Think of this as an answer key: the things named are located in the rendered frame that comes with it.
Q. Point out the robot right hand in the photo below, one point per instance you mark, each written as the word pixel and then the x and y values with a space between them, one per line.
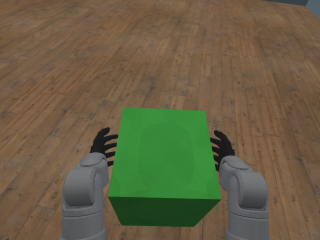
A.
pixel 225 148

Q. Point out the carton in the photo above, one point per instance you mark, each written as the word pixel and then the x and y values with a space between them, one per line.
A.
pixel 164 171

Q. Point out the left robot forearm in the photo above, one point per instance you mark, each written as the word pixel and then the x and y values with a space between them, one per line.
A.
pixel 83 199

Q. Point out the right robot forearm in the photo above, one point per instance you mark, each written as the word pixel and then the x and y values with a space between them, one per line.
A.
pixel 247 200

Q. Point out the robot left hand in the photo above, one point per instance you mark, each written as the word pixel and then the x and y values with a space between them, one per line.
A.
pixel 99 147

